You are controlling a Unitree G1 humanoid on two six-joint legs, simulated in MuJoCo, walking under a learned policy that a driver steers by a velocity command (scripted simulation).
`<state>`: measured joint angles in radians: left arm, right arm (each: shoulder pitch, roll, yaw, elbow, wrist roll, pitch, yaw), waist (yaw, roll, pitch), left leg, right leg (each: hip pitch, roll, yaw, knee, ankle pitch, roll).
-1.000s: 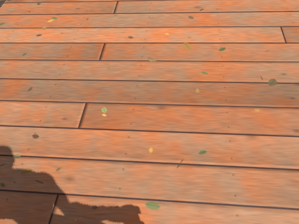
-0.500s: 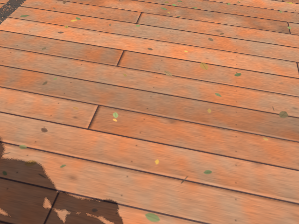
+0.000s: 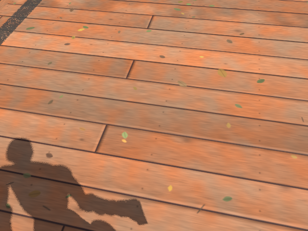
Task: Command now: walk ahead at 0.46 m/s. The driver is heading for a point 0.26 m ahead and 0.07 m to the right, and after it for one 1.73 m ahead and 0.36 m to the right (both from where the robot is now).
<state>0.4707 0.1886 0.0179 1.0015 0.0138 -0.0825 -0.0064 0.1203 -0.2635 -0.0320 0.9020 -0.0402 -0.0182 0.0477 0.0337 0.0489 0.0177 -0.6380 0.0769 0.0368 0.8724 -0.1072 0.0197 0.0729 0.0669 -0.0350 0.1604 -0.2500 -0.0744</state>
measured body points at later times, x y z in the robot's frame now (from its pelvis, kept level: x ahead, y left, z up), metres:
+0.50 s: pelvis +0.19 +0.04 +0.00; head +0.21 +0.05 +0.45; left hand +0.24 +0.28 -0.16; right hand +0.21 -0.20 -0.15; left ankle +0.23 +0.09 -0.74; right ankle +0.22 -0.11 -0.71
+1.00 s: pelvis +0.23 +0.02 +0.00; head +0.24 +0.02 +0.45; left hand +0.23 +0.24 -0.16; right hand +0.23 -0.20 -0.16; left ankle +0.23 +0.09 -0.74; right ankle +0.22 -0.09 -0.74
